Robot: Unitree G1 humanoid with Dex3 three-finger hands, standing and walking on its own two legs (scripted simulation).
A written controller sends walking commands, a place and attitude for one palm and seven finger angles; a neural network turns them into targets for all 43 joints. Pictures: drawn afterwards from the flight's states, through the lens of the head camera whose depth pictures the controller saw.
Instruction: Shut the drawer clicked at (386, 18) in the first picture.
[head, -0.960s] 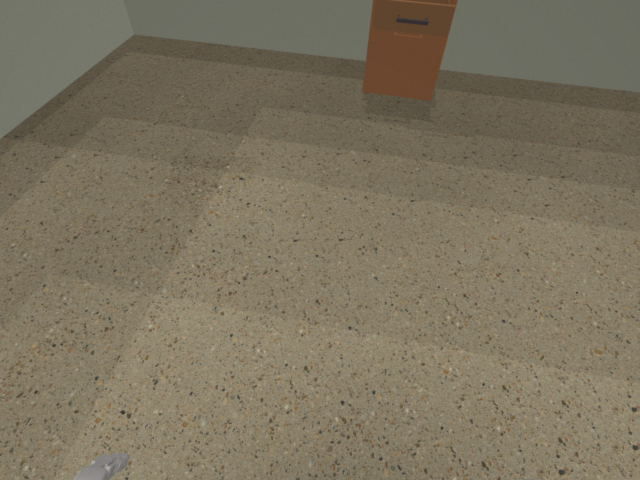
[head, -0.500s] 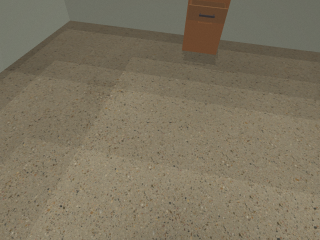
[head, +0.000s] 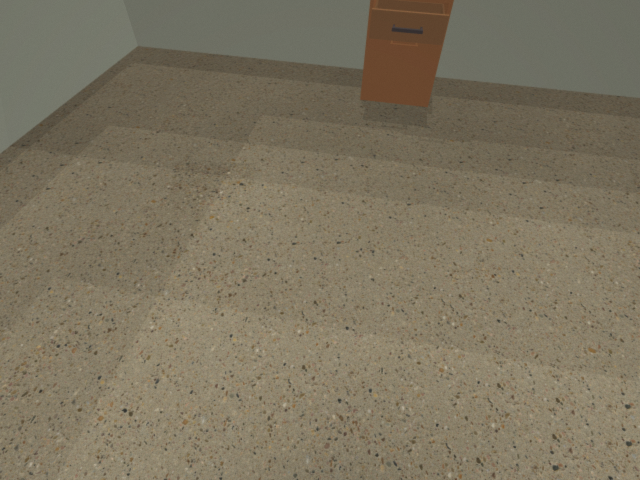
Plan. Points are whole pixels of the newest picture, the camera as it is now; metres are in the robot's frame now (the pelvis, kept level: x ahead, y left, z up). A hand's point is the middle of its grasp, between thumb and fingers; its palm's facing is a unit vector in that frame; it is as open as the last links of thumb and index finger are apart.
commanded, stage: stand and wait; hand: left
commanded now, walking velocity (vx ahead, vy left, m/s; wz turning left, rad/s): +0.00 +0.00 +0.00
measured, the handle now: (407, 29) +2.20 -0.34 -0.26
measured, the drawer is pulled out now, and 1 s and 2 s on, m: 0.18 0.18 0.18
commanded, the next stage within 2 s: look at it before walking up in 0.08 s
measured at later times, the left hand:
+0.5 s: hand out of the picture +0.08 +0.24 -0.16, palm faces -0.04 -0.94 -0.32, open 7.4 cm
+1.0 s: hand out of the picture +0.05 +0.21 -0.17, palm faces -0.04 -0.96 -0.26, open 7.4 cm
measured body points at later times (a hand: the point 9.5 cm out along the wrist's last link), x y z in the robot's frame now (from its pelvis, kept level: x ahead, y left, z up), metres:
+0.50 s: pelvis +0.00 -0.01 +0.00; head +0.01 +0.00 +0.45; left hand +0.08 +0.29 -0.13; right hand +0.08 -0.30 -0.13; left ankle +0.00 +0.11 -0.74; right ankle +0.00 -0.13 -0.74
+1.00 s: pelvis +0.02 -0.01 -0.01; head +0.01 +0.00 +0.44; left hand +0.05 +0.26 -0.15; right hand +0.06 -0.28 -0.15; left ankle +0.00 +0.11 -0.74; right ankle +0.00 -0.13 -0.74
